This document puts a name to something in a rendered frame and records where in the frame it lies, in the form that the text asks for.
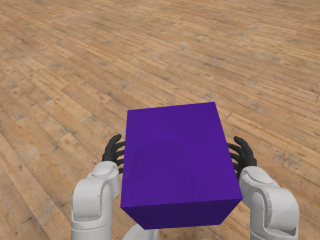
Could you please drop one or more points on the right robot hand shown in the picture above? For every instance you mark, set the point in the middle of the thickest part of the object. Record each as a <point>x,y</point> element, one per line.
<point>245,157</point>

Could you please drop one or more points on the carton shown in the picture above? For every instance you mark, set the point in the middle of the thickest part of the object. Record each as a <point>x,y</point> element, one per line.
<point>177,168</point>

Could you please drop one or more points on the left robot hand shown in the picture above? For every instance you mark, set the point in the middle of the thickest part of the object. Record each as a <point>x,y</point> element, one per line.
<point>111,153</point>

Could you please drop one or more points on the right robot forearm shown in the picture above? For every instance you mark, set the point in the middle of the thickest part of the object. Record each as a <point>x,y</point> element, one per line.
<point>274,211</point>

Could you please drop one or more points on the left robot thigh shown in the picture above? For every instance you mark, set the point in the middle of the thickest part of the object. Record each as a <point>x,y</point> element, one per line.
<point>138,233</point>

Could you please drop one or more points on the left robot forearm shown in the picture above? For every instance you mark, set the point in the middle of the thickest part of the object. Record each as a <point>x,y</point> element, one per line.
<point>92,203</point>

